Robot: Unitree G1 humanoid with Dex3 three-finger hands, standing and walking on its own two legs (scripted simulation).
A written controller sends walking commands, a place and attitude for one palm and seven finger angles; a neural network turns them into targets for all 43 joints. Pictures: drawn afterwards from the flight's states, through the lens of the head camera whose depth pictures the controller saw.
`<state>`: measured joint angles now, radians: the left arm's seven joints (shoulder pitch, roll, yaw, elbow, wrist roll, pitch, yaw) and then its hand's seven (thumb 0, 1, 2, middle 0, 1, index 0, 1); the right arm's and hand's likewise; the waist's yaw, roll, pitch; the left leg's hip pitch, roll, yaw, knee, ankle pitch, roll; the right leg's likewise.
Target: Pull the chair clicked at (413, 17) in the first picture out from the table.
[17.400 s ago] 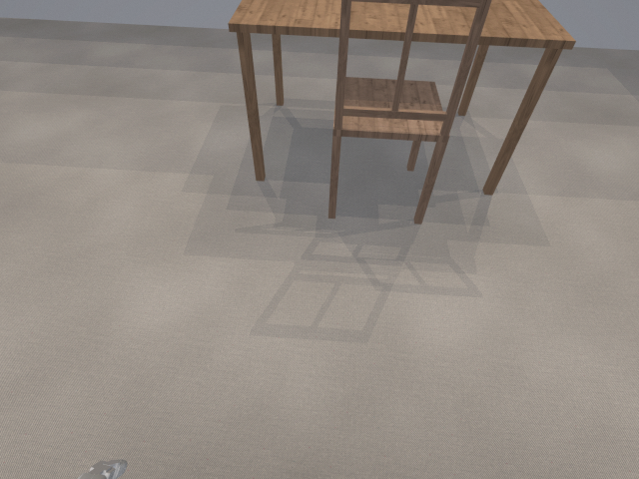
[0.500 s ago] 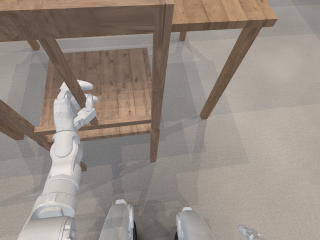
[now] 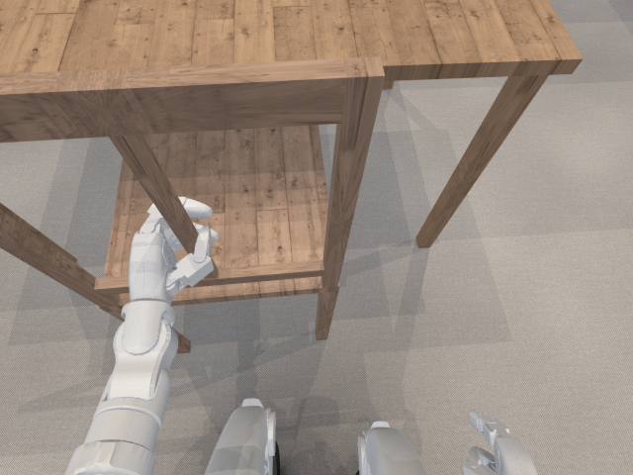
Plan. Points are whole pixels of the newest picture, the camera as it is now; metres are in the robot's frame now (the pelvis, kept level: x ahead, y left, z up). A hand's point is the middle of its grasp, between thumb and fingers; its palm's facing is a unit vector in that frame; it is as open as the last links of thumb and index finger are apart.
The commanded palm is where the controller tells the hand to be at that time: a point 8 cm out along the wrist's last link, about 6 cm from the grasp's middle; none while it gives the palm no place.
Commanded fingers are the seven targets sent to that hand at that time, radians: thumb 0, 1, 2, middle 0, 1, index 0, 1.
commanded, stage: step backward, pulling the chair out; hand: left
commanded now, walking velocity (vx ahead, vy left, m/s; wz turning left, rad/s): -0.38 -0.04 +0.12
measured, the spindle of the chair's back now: (181, 224) +0.40 +0.17 +0.04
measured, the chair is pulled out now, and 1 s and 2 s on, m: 0.04 0.18 0.18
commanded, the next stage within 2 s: none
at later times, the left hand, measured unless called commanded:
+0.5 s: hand (209, 281) +0.33 +0.13 +0.03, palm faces -0.01 -0.99 -0.12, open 5.0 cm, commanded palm +0.30 +0.18 +0.02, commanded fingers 0.00 0.90 0.90 -0.50 -1.45 -0.50 -1.45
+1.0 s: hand (212, 368) +0.24 +0.12 +0.03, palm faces +0.01 -0.99 -0.15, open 5.1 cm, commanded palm +0.23 +0.17 +0.03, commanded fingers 0.00 0.90 0.90 -0.50 -1.45 -0.50 -1.45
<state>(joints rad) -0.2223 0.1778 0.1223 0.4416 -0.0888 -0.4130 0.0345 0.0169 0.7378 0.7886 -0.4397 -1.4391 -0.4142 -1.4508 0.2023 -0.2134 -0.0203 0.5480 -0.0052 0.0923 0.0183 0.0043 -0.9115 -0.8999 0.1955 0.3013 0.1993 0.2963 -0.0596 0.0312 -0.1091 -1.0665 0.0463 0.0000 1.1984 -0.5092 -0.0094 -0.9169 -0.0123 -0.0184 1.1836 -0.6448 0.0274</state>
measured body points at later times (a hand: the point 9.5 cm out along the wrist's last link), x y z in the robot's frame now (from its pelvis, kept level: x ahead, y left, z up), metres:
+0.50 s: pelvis -0.02 +0.01 +0.09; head +0.08 +0.01 +0.53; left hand +0.33 +0.18 +0.04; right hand +0.07 -0.26 -0.03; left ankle +0.02 +0.12 -0.64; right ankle -0.05 -0.13 -0.64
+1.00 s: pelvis -0.09 +0.00 +0.09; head -0.02 -0.02 +0.53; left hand +0.23 +0.17 +0.04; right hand +0.01 -0.26 -0.04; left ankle +0.02 +0.12 -0.64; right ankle -0.05 -0.13 -0.64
